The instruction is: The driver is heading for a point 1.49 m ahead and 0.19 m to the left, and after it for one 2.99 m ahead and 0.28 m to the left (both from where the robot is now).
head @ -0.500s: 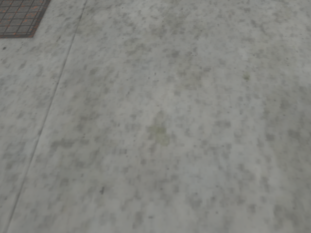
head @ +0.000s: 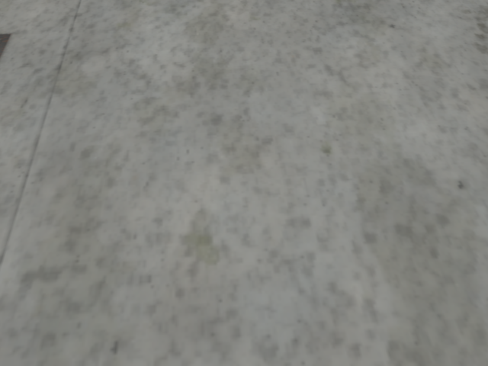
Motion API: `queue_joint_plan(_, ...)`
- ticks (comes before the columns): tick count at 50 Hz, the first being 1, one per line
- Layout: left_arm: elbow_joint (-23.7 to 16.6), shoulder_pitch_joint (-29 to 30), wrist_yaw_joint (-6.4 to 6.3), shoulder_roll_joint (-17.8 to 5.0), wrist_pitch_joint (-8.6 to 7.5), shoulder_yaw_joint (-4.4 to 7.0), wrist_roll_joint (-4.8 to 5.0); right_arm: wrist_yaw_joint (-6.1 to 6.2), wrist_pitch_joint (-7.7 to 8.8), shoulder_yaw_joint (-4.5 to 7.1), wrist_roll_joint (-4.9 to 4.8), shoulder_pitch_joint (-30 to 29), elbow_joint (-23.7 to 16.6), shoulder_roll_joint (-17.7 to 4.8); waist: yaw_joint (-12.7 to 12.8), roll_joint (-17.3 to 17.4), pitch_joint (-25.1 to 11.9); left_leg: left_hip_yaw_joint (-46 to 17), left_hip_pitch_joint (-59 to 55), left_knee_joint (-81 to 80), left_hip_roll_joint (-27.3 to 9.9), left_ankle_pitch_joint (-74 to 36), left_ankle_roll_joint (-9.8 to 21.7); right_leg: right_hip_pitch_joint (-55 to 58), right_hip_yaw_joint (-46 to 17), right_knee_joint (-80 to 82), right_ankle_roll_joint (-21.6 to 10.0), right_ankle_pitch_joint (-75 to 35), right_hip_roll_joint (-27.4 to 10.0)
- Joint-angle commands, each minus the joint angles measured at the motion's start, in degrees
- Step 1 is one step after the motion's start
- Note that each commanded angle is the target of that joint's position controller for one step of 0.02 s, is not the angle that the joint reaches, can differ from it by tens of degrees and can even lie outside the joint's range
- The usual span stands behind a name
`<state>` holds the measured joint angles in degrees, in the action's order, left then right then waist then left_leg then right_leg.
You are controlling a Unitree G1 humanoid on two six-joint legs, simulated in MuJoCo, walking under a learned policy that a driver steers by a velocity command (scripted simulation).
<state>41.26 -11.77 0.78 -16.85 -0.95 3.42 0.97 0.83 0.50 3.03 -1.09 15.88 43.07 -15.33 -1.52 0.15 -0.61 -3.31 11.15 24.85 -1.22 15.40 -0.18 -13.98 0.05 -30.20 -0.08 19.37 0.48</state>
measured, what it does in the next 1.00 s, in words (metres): walks ahead: right foot, then left foot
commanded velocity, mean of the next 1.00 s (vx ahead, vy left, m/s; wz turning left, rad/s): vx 0.46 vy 0.00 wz -0.02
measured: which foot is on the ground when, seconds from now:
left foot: down 0.00-0.02, up 0.04-0.44, down 0.46-1.00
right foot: up 0.00-0.00, down 0.02-0.46, up 0.48-1.00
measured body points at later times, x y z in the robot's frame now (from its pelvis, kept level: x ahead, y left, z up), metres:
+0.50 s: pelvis +0.21 +0.03 -0.03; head +0.26 +0.04 +0.42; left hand +0.17 +0.32 -0.15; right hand +0.46 -0.20 -0.09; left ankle +0.33 +0.13 -0.74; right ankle -0.01 -0.11 -0.71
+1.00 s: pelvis +0.49 +0.01 -0.02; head +0.53 +0.01 +0.43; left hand +0.73 +0.23 -0.09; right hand +0.49 -0.28 -0.14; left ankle +0.33 +0.13 -0.74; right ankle +0.63 -0.10 -0.74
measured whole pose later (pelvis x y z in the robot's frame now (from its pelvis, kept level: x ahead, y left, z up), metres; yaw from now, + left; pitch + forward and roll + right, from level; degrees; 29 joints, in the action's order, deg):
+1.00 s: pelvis +0.49 +0.01 -0.02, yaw +0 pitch +2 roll +2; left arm 38.2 -2.9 2.6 -14.7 -5.1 1.3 0.7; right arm -0.2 2.8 3.1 -1.1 22.6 49.0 -17.6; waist -4.8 -1.5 1.3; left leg 1.5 -3.6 17.8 2.0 23.3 0.8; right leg -29.1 0.5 -28.0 -2.9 1.7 -2.3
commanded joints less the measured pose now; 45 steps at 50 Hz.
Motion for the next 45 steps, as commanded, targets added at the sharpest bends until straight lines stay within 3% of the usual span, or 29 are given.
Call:
queue_joint_plan(1, -1.11, -6.28, -0.21, -4.57, -1.91, 1.47, 0.21, -0.33, 1.22, 1.27, 0.13, -4.0, -4.13, -6.48, 5.04, 6.46, -1.92, -7.88, 11.9, -3.39, -6.71, 8.84, 7.14, 17.2, -1.25, 8.13, -2.84, -5.67, -1.4)
queue_joint_plan(2, -0.08, -12.43, -0.82, -8.66, -2.01, 2.35, -0.27, -0.75, 2.1, -0.23, 1.05, -6.85, -6.05, -1.33, 7.13, -4.15, -3.67, -0.03, 22.47, 12.34, -0.67, 9.76, 2.72, 25.2, -15.79, 11.54, -6.31, 1.03, -11.57)
queue_joint_plan(3, 0.54, -15.12, -0.17, -14.51, -2.19, 3.94, -0.71, -0.38, 3.27, 0.24, -0.01, -9.92, -9.39, -3.73, 8.27, -14.58, -0.41, 3.25, 32.66, 23.25, 1.86, 17.18, 1.22, 22.22, -33.89, 18.45, -14.49, 11.77, -21.73)
queue_joint_plan(4, 0.32, -13.89, -0.11, -11.5, -3.03, 3.07, -0.95, -0.31, 4.03, 1.53, -1.05, -10.63, -9.47, -7.8, 7.81, -10.95, 4.45, -0.06, 38.35, 32.58, -1.39, 17.23, 1.39, 20.04, -37.2, 20.4, -17.41, 16.73, -23.15)
queue_joint_plan(5, 0.06, -12.07, -0.22, -8.43, -3.65, 2.06, -0.88, -0.79, 4.46, 1.91, -1.3, -9.06, -8.46, -8.64, 6.35, -9.33, 6.42, -1.08, 40.75, 35.88, -3.13, 12.06, 2.28, 19.89, -32.98, 20.5, -15.82, 17.04, -20.69)
queue_joint_plan(8, -0.58, -9.07, -0.32, -6.8, -3.71, 1.18, -0.88, -1.93, 5.27, 1.77, 0.19, -8.84, -7.3, -7.0, 4.69, -6.19, 6.56, 0.1, 40.47, 34.54, -5.59, 0.32, 2.37, 18.19, -21.48, 21.89, -12.32, 0.1, -15.51)
queue_joint_plan(11, -0.24, -9.58, -0.69, -6.48, -3.23, 1.01, -0.68, -2.81, 5.32, 0.7, 0.58, -11.19, -7.94, -4.22, 4.99, -5.37, 5.36, 3.16, 35.28, 26.48, -4.59, -7.95, -0.1, 14.56, -11.99, 22.62, -11.67, -14.6, -11.91)
queue_joint_plan(14, 0.97, -11.79, -1.08, -7.75, -3.05, 1.25, -0.46, -3.4, 5.36, -0.34, 0.15, -16.52, -9.57, -2.47, 6.59, -5.68, 6.2, 4.99, 27.76, 14.83, -2.46, -15.64, -0.99, 9.91, -7.22, 23.11, -10.81, -17.39, -10.45)
queue_joint_plan(16, 1.98, -13.62, -1.09, -8.82, -3.11, 1.53, -0.07, -3.9, 5.35, -0.37, -0.23, -18.89, -10.4, -3.07, 7.06, -5.82, 7.11, 5.21, 24.37, 10.61, -1.39, -17.76, -0.5, 9.26, -7.21, 23.57, -10.83, -16.69, -11.9)
queue_joint_plan(19, 3.19, -14.01, -1.14, -9.45, -2.92, 1.88, 0.58, -4.42, 5.44, 0.15, -0.46, -19.59, -11.21, -4.92, 5.42, -6.0, 7.56, 4.01, 23.1, 6.49, -0.98, -15.98, 1.99, 13.97, -7.28, 21.52, -9.58, -21.45, -14.75)
queue_joint_plan(21, 3.48, -13.5, -1.3, -10.61, -2.5, 2.3, 0.38, -4.14, 5.38, 1.06, -0.17, -15.97, -10.61, -6.98, 2.6, -6.97, 3.93, 5.46, 16.64, 5.66, 1.18, -12.53, 4.08, 17.19, -6.0, 15.24, -8.19, -38.21, -14.81)
queue_joint_plan(22, 3.54, -13.07, -1.44, -10.78, -2.12, 2.32, 0.2, -3.59, 5.14, 2.08, -0.01, -9.78, -9.07, -8.7, -1.11, -6.94, -0.7, 7.09, 7.79, 5.09, 2.99, -11.85, 5.73, 16.8, -4.08, 7.05, -7.07, -48.76, -13.23)
queue_joint_plan(23, 3.21, -13.28, -1.72, -9.81, -1.86, 1.85, -0.32, -2.83, 4.77, 3.17, -0.02, -0.47, -6.66, -10.78, -5.49, -6.39, -7.04, 6.4, -6.42, 6.19, 2.12, -12.32, 7.46, 11.04, -2.32, -4.71, -5.34, -49.68, -10.76)
queue_joint_plan(24, 1.39, -15.62, -1.91, -5.4, -2.0, 0.45, -1.6, -2.11, 4.35, 4.07, 1.03, 8.49, -5.18, -15.2, -6.92, 3.38, -16.34, -10.64, -25.96, 7.07, -11.01, -8.59, 12.09, -4.73, -0.3, -25.35, -3.01, -28.6, -5.91)
queue_joint_plan(25, 1.43, -22.23, -1.52, 0.1, -3.16, -1.19, -0.42, -2.94, 4.6, 3.86, 1.3, 9.52, -4.29, -16.63, -2.62, 18.28, -24.5, -39.26, -35.78, -3.93, -21.26, 7.98, 19.13, -19.48, -6.37, -41.02, -0.87, 13.57, 3.55)
queue_joint_plan(26, 1.33, -15.89, -1.05, -6.51, -3.97, 0.33, 1.16, -2.81, 4.7, 2.52, 0.56, 6.89, -4.55, -11.1, -4.46, 12.03, -16.96, -38.88, -30.55, -8.6, -19.37, 14.99, 16.52, -26.09, -9.52, -46.22, -1.18, 12.38, 0.2)
queue_joint_plan(27, -0.35, -9.92, -0.74, -8.43, -4.42, 0.85, 1.97, -2.55, 4.64, 1.95, 0.26, 3.2, -4.53, -9.52, -3.75, 7.92, -7.96, -29.41, -21.88, -9.29, -17.68, 11.37, 14.47, -28.4, -6.84, -45.23, -1.75, 7.04, -2.67)
queue_joint_plan(28, -0.82, -7.24, -1.01, -7.52, -4.78, 0.58, 1.24, -2.52, 4.63, 1.76, 0.75, -0.14, -4.72, -9.11, -1.82, 2.44, -4.1, -23.5, -13.76, -10.2, -15.56, 4.31, 13.62, -26.31, -5.43, -42.36, -1.87, 1.95, -5.27)
queue_joint_plan(29, -0.75, -6.59, -1.1, -7.01, -4.64, 0.82, 0.31, -2.72, 4.81, 1.49, 1.46, -2.3, -4.87, -7.93, 0.04, 2.26, -1.69, -18.79, -7.75, -11.48, -13.33, -2.24, 13.49, -23.92, -5.23, -39.47, -1.71, -1.11, -6.99)
queue_joint_plan(30, -0.23, -8.2, -0.98, -6.3, -4.08, 0.86, 0.18, -2.74, 5.12, 1.21, 2.03, -3.56, -4.9, -6.9, 1.9, 3.86, -1.81, -15.96, -4.12, -13.13, -11.95, -4.86, 13.57, -20.6, -5.75, -38.28, -1.59, -3.17, -8.26)
queue_joint_plan(32, 0.5, -9.71, -1.12, -4.43, -2.9, 0.55, 0.07, -2.81, 6.01, 1.24, 1.45, -3.97, -4.06, -6.53, 3.25, 4.48, -1.3, -12.25, -0.38, -16.02, -11.1, -7.59, 14.84, -18.67, -5.01, -35.72, -0.67, -4.28, -8.86)
queue_joint_plan(34, -0.56, -6.64, -1.35, -4.03, -2.32, 0.46, -0.57, -2.58, 6.42, 1.47, 1.15, -3.37, -2.84, -7.51, 3.25, 3.58, 1.43, -9.21, 1.78, -18.23, -10.86, -9.2, 15.35, -21.32, -4.56, -31.46, 0.54, -7.56, -9.38)
queue_joint_plan(36, -1.97, -2.16, -1.35, -3.71, -2.57, 0.29, -0.98, -2.09, 6.26, 1.64, 1.1, -1.79, -1.79, -8.33, 2.08, 2.54, 3.17, -6.96, 0.59, -19.11, -10.3, -11.29, 15.12, -24.6, -4.42, -25.03, 1.49, -13.95, -9.71)
queue_joint_plan(40, -3.83, 5.94, -0.37, -1.96, -3.83, -0.56, -0.72, -1.44, 5.43, 1.82, 0.46, 1.49, -0.22, -9.91, -1.22, 1.78, 4.37, -1.5, -1.26, -18.71, -8.15, -14.46, 12.61, -22.14, -1.82, -9.53, 1.46, -25.46, -7.44)
queue_joint_plan(45, -6.99, 13.62, 1.38, -2.55, -4.61, -0.69, -0.02, -1.19, 3.82, 2.12, -0.07, 6.69, 2.69, -11.29, -3.78, 2.14, 5.53, -2.42, -10.59, -14.74, -11.78, -16.34, 12.09, -23.51, -1.26, -1.14, -0.19, -22.94, -5.33)
Keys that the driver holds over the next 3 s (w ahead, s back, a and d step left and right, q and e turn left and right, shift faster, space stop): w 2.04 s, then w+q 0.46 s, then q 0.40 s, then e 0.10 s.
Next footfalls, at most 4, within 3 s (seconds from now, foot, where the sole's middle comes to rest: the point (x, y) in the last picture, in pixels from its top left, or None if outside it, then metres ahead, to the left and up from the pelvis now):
0.02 right None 0.02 -0.12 -0.78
0.46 left None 0.37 0.13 -0.78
1.02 right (284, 311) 0.67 -0.10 -0.78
1.54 left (203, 231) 0.96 0.14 -0.78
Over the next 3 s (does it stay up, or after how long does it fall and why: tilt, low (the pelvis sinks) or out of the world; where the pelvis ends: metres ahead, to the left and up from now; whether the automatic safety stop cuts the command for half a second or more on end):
stays up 1.49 0.09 0.00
